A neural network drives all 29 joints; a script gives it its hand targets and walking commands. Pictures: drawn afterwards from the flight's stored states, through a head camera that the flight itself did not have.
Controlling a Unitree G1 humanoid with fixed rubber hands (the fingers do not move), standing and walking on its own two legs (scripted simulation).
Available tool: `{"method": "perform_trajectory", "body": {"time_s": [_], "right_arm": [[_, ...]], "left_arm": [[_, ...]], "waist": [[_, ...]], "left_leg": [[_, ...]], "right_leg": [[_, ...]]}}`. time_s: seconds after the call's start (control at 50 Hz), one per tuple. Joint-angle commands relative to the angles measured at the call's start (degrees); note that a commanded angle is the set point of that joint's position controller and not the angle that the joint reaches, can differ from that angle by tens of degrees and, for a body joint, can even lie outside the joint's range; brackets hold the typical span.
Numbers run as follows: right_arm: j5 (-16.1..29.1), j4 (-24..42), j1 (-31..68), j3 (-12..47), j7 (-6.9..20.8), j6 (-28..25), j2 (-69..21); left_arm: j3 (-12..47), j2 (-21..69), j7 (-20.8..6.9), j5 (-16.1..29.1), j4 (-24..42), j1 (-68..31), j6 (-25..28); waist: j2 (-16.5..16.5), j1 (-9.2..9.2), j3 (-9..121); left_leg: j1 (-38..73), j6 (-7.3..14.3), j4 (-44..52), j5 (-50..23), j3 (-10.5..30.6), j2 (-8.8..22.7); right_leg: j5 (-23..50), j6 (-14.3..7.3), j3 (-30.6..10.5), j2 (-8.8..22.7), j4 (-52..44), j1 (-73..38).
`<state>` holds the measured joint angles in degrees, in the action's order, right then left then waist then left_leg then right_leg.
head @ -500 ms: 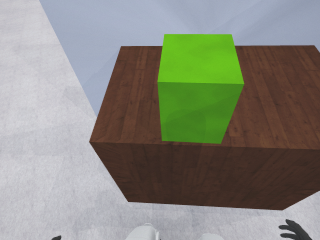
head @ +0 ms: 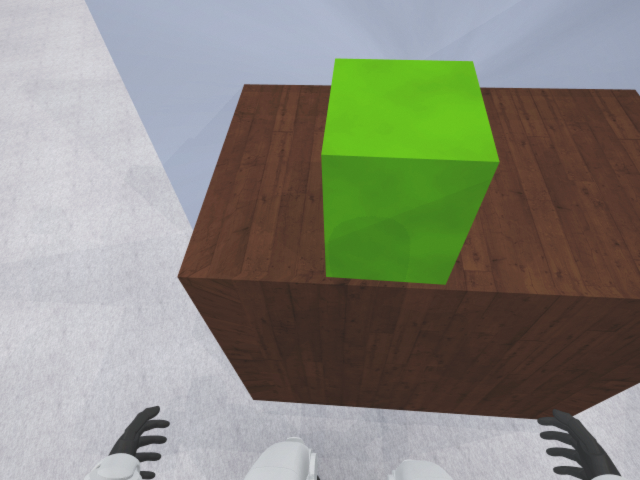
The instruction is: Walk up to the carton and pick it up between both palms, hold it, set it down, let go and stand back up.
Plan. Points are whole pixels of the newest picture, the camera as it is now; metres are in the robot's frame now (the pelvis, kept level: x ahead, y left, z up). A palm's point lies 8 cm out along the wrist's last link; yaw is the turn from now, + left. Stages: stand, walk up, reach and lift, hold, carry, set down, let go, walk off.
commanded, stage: reach and lift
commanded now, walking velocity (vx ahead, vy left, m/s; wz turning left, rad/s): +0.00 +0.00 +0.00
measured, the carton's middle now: (393, 177) +0.49 -0.07 +0.08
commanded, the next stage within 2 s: none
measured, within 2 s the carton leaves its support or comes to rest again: neither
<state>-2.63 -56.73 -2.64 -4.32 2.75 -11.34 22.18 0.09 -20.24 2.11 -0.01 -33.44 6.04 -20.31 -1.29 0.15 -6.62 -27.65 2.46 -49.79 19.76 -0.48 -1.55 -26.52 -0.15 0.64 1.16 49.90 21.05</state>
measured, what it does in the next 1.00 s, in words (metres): stands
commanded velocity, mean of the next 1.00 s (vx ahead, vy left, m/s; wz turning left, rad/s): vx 0.00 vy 0.00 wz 0.00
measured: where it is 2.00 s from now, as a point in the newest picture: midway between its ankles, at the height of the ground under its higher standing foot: outside the picture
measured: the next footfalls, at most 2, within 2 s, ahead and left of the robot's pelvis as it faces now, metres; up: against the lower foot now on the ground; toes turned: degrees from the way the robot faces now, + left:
none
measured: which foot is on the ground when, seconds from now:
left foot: down 0.00-1.00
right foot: down 0.00-1.00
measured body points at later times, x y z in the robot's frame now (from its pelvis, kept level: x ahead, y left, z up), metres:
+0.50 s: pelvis +0.01 -0.01 +0.04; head +0.03 -0.02 +0.49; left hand +0.20 +0.24 -0.03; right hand +0.16 -0.28 -0.03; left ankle +0.07 +0.09 -0.70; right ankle +0.01 -0.14 -0.70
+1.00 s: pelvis +0.02 -0.01 +0.05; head +0.04 -0.01 +0.50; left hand +0.23 +0.23 +0.01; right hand +0.19 -0.25 +0.02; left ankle +0.07 +0.09 -0.70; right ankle +0.01 -0.14 -0.70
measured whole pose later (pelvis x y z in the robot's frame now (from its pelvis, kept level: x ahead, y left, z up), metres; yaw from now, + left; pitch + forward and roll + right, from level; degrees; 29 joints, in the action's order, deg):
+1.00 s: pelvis +0.02 -0.01 +0.05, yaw -2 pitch -1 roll +0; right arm 3.8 -13.8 -21.3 -4.2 0.6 -7.6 11.3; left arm 0.1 -14.8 3.8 5.1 -14.6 14.9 -2.5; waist 0.5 0.9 -2.4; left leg -13.2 1.8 -22.5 8.1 -1.7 -1.5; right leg -14.8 0.2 -0.8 1.2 24.6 8.6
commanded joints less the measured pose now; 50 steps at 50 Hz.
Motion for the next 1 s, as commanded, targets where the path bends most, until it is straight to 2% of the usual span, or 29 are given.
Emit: {"method": "perform_trajectory", "body": {"time_s": [0.0,0.04,0.08,0.1,0.12,0.16,0.24,0.28,0.3,0.32,0.34,0.38,0.42,0.44,0.48,0.58,0.6,0.62,0.64,0.68,0.72,0.74,0.76,0.78,0.82,0.86,0.9,0.94,0.98], "right_arm": [[1.2,10.6,0.2,-6.7,0.1,-2.4,8.4],[1.8,14.1,-0.4,-6.9,0.1,-2.7,8.0],[2.5,16.6,-1.7,-6.2,0.3,-2.8,6.6],[2.4,15.9,-1.0,-6.6,1.0,-2.7,7.3],[2.6,15.7,-2.3,-6.3,1.1,-2.7,7.7],[3.6,19.7,-4.7,-5.4,0.4,-3.0,4.4],[3.8,21.0,-6.3,-4.9,0.0,-2.6,3.1],[4.4,26.2,-5.8,-4.3,-0.1,-3.9,2.1],[4.5,24.9,-7.9,-4.0,-0.3,-3.7,1.5],[4.3,26.9,-7.8,-3.7,-1.0,-3.8,0.9],[4.6,28.6,-9.5,-3.0,-1.6,-3.8,-0.6],[5.0,30.7,-10.6,-1.3,-2.3,-3.4,-1.8],[5.0,32.7,-12.9,-2.2,-3.3,-3.3,-3.4],[5.1,35.1,-12.9,-1.3,-3.4,-3.1,-3.7],[5.4,35.7,-13.7,-0.5,-3.6,-2.8,-5.0],[5.9,41.4,-14.3,-0.4,-3.7,-2.1,-6.3],[7.0,42.4,-16.9,-0.5,-3.7,-1.8,-7.3],[6.7,45.9,-15.3,0.8,-3.9,-1.4,-7.9],[7.3,45.4,-17.0,0.6,-3.7,-0.9,-8.4],[7.3,47.4,-15.6,-0.5,-3.0,-0.5,-7.6],[7.9,49.8,-17.3,0.0,-3.1,-0.3,-7.9],[8.4,49.0,-18.6,-0.3,-2.8,0.2,-8.3],[8.2,51.0,-18.2,0.1,-2.9,0.6,-8.5],[8.0,51.8,-17.4,-0.9,-2.6,0.9,-7.7],[9.0,55.4,-16.0,-0.2,-2.4,1.7,-8.3],[9.3,56.2,-17.3,-0.5,-1.8,2.4,-8.3],[10.1,56.6,-17.5,-0.8,-1.8,2.4,-8.7],[9.9,58.0,-20.6,1.0,-2.4,2.8,-10.1],[11.7,58.9,-20.8,2.6,-3.0,3.1,-10.9]], "left_arm": [[-7.2,-9.0,0.4,-4.2,17.7,-3.9,-0.6],[-7.4,-8.0,0.9,-3.4,20.5,-2.9,0.3],[-7.7,-7.5,1.1,-2.9,20.9,-3.0,1.7],[-6.6,-6.0,1.7,-2.6,21.3,-1.6,1.6],[-7.0,-5.5,2.1,-2.2,22.1,-0.5,2.6],[-7.8,-5.1,1.6,-0.6,21.4,0.8,4.4],[-6.7,-4.1,1.2,0.4,22.0,1.5,6.4],[-5.9,-2.8,1.5,2.0,23.8,2.3,8.6],[-5.4,-2.3,1.1,2.3,21.4,3.5,9.3],[-7.2,-3.8,0.7,2.8,19.8,3.3,10.0],[-7.3,-3.9,0.2,2.5,21.1,3.7,10.7],[-7.8,-4.2,-0.4,2.9,19.8,5.1,12.1],[-6.8,-4.9,-1.1,4.5,22.1,4.0,12.9],[-6.6,-4.5,-1.2,5.0,21.1,5.4,13.3],[-6.6,-5.2,-1.0,5.7,25.3,3.9,15.1],[-4.7,-3.8,-0.7,7.9,26.4,5.8,16.8],[-3.4,-3.1,-0.4,8.4,28.1,7.1,17.5],[-4.2,-3.9,-0.7,9.0,28.1,5.7,18.1],[-3.4,-3.3,-0.3,8.6,30.1,6.0,18.6],[-2.5,-2.5,0.7,8.7,30.9,5.7,18.2],[-1.5,-2.0,0.8,10.0,33.5,6.3,19.2],[-0.4,-0.8,1.4,10.7,33.5,7.5,19.3],[-0.4,-1.0,1.4,11.4,33.3,8.5,19.3],[0.9,-1.8,1.8,11.7,33.3,8.3,19.6],[1.8,-0.9,2.4,11.4,35.7,8.0,19.7],[2.8,-0.4,3.0,12.3,38.3,9.0,20.2],[3.9,0.7,3.2,12.3,38.3,10.4,20.4],[4.3,0.6,2.2,13.1,38.0,11.9,21.3],[2.8,0.7,1.5,13.1,38.1,12.1,21.2]], "waist": [[5.8,-0.98,10.8],[4.4,0.71,13.8],[5.8,0.3,12.9],[2.2,0.67,14.0],[2.3,0.71,15.7],[8.1,0.75,16.0],[6.4,0.89,16.4],[8.2,2.07,18.9],[9.5,1.1,16.0],[12.7,1.94,15.7],[10.7,2.31,15.7],[12.0,3.3,15.2],[12.5,1.03,15.1],[12.3,3.11,13.5],[8.3,2.18,14.2],[8.4,2.33,11.6],[8.5,1.04,12.5],[9.4,2.79,10.9],[8.7,1.05,11.3],[6.2,2.33,10.0],[9.1,1.85,12.0],[5.6,1.49,11.1],[6.8,1.51,11.0],[4.8,0.92,10.9],[2.5,1.69,11.9],[2.5,1.52,13.5],[1.6,1.29,14.1],[4.9,0.3,12.0],[4.2,1.02,12.8]], "left_leg": [[30.7,-3.4,12.3,-6.5,-0.1,4.6],[28.6,-3.8,15.5,-8.1,-0.7,4.9],[28.3,-3.5,17.0,-9.0,-1.1,4.3],[25.9,-4.5,20.7,-9.4,0.2,6.4],[25.6,-4.2,21.6,-12.6,0.1,6.1],[27.6,-3.2,21.2,-18.1,-1.9,3.4],[30.7,-3.3,25.0,-18.2,-2.9,2.6],[33.1,-2.9,24.9,-21.7,-2.8,2.5],[33.1,-2.5,25.9,-20.0,-3.1,1.5],[30.6,-1.3,26.5,-20.8,-3.9,0.6],[30.6,-1.5,27.3,-19.1,-4.6,0.2],[31.0,-1.0,27.8,-16.5,-3.9,-0.2],[34.3,-1.0,28.5,-16.2,-4.2,-0.8],[33.8,-1.1,28.8,-14.7,-4.2,-1.0],[36.9,-1.9,28.2,-15.9,-3.9,-0.6],[38.3,-2.2,30.0,-15.4,-3.8,-0.4],[38.6,-2.4,30.3,-15.9,-3.4,0.0],[36.8,-1.9,30.3,-13.4,-3.7,-0.4],[39.8,-2.2,29.4,-13.9,-3.3,-0.8],[38.5,-2.9,30.8,-11.5,-2.6,0.4],[46.2,-2.6,27.5,-12.7,-0.7,0.7],[45.5,-3.2,28.2,-14.3,-1.5,0.6],[40.1,-3.1,29.9,-15.5,-2.9,0.9],[36.9,-3.2,31.5,-8.7,-1.4,2.3],[35.3,-3.5,33.5,-8.2,-1.2,2.8],[34.8,-3.4,33.9,-6.7,-0.1,3.5],[33.8,-3.9,34.2,-12.9,-0.3,3.5],[34.7,-3.5,32.3,-16.0,-1.0,2.3],[35.2,-3.3,31.8,-19.8,-0.8,1.6]], "right_leg": [[9.3,-5.4,3.1,1.9,-18.9,11.8],[13.3,-3.8,3.3,0.2,-18.8,5.9],[14.1,-3.4,2.4,0.4,-20.8,4.4],[15.2,-2.2,3.8,-1.7,-18.5,0.4],[18.1,-1.8,3.5,-2.0,-19.2,-2.8],[24.3,-1.0,1.3,-1.1,-23.1,-3.4],[23.7,-0.9,0.8,-1.3,-26.9,-6.4],[26.8,-0.4,0.1,-1.3,-27.8,-6.2],[26.6,-0.3,-0.4,-1.8,-29.3,-7.0],[30.2,0.6,-1.3,-1.2,-29.7,-9.3],[30.5,1.0,-1.4,-0.8,-29.9,-10.2],[27.1,0.4,-1.7,-0.3,-31.0,-10.2],[25.4,-0.1,-2.5,0.0,-33.8,-8.2],[22.7,-0.3,-2.8,0.3,-34.3,-6.5],[20.0,-1.3,-2.5,1.3,-35.0,-3.7],[16.7,-1.7,-2.4,1.1,-37.1,-1.1],[16.0,-1.2,-1.8,-0.2,-37.0,-1.9],[13.4,-1.4,-2.8,1.2,-37.4,-1.1],[13.1,-1.9,-2.9,1.5,-38.2,0.7],[7.7,-3.2,-1.7,1.4,-38.4,3.0],[5.0,-4.7,-2.4,3.3,-39.6,9.5],[6.6,-4.4,-2.0,2.7,-39.4,9.0],[10.2,-2.6,-2.0,0.8,-38.5,3.8],[8.4,-2.4,-0.6,0.0,-36.6,1.6],[9.0,-1.9,-1.0,-0.6,-36.0,-0.9],[10.4,-1.7,-1.3,-0.5,-35.6,-2.3],[15.2,-1.2,-1.1,-1.8,-34.8,-6.0],[16.6,-1.1,-1.9,-1.6,-36.4,-5.3],[18.7,-0.6,-2.1,-1.9,-36.4,-5.5]]}}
